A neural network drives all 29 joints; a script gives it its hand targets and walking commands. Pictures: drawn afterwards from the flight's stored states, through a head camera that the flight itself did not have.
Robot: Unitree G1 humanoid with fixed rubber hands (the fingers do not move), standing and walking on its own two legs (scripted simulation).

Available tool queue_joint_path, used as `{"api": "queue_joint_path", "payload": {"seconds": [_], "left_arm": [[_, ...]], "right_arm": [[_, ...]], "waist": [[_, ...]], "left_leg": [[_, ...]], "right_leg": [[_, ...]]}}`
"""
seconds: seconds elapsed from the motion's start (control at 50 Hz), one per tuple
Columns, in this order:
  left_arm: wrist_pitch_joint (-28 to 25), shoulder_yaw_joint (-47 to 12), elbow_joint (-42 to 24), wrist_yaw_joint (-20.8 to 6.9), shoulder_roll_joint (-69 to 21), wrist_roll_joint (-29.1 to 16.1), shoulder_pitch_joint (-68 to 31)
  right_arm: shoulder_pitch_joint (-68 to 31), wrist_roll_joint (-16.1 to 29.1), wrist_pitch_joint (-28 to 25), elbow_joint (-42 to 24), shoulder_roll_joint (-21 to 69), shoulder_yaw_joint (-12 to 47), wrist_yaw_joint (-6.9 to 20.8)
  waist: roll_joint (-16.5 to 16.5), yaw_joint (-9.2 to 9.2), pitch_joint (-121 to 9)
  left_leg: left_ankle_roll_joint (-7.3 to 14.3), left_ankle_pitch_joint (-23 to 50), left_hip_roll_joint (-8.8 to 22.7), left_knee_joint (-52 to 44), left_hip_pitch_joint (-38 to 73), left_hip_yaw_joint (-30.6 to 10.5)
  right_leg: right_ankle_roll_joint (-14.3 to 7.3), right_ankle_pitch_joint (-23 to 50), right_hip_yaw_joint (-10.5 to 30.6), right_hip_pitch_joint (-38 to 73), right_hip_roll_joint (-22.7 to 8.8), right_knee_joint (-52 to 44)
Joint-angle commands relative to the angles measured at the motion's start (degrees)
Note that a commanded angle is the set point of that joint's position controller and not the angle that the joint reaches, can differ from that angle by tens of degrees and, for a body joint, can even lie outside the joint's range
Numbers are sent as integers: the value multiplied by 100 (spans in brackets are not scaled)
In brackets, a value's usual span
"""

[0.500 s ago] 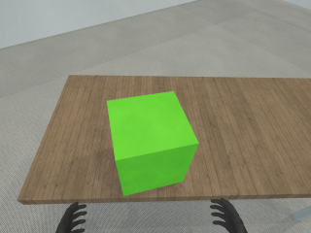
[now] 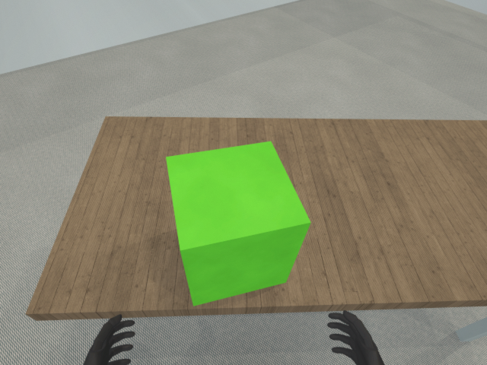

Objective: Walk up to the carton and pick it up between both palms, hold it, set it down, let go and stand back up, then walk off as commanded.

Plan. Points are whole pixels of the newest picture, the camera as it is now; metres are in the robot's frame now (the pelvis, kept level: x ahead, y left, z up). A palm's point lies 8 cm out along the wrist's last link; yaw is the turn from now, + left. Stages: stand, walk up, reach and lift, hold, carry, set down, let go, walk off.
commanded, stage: let go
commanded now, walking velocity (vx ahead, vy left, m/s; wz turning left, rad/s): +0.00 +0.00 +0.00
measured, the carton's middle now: (231, 225) +0.40 +0.01 -0.05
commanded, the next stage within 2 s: stand in 0.40 s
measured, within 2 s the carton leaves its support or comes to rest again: neither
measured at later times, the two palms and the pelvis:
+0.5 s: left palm out of the picture +0.15 +0.23 -0.09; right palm out of the picture +0.14 -0.23 -0.09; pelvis +0.00 +0.00 +0.00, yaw +0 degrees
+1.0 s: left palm out of the picture +0.09 +0.28 -0.11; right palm out of the picture +0.07 -0.28 -0.11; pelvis +0.00 +0.00 +0.00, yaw +0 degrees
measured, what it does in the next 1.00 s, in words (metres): stands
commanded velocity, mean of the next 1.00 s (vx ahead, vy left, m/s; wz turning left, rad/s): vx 0.00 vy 0.00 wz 0.00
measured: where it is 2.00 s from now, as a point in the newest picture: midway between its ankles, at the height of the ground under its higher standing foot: outside the picture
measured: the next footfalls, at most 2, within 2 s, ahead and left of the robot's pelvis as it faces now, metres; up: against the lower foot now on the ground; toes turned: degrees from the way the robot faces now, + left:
none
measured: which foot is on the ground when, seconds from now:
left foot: down 0.00-1.00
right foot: down 0.00-1.00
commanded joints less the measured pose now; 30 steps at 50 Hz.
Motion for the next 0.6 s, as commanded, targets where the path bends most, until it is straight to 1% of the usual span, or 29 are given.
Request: {"api": "queue_joint_path", "payload": {"seconds": [0.0,0.38,0.4,0.42,0.48,0.5,0.54,0.58], "left_arm": [[-139,150,-1177,-1,1038,-55,-705],[-98,29,-1099,74,937,14,-690],[-485,441,-150,86,1739,268,-264],[-629,435,-1,81,1839,257,-102],[-810,397,284,2,1759,276,-335],[-842,376,377,-23,1751,282,-374],[-892,325,593,-45,1758,273,-396],[-933,289,807,-51,1809,268,-393]], "right_arm": [[-398,-575,-179,-912,-471,-810,-132],[-399,-630,-75,-875,-607,-873,-17],[489,-949,461,-237,-1667,-875,-161],[389,-908,717,-370,-1610,-863,-207],[193,-903,964,-411,-1565,-767,-211],[195,-899,994,-383,-1603,-752,-194],[232,-889,1031,-301,-1622,-715,-174],[231,-877,1067,-218,-1675,-689,-148]], "waist": [[-126,-53,-683],[-36,-52,-670],[-364,252,-1082],[-385,169,-1093],[-85,57,-841],[-54,44,-738],[-107,42,-654],[-91,44,-678]], "left_leg": [[246,943,-487,-326,640,384],[280,924,-432,-309,630,331],[359,1737,229,245,-66,-211],[379,1462,247,309,-124,-195],[416,782,195,218,-334,-198],[417,709,180,176,-314,-218],[432,667,189,132,-296,-265],[458,667,193,113,-276,-303]], "right_leg": [[244,1063,-116,214,-288,-521],[165,931,-208,131,-246,-403],[180,1392,357,389,-620,68],[202,1332,433,399,-657,-18],[160,912,598,157,-746,-233],[164,837,617,68,-748,-299],[170,707,612,-5,-744,-377],[165,709,610,31,-746,-402]]}}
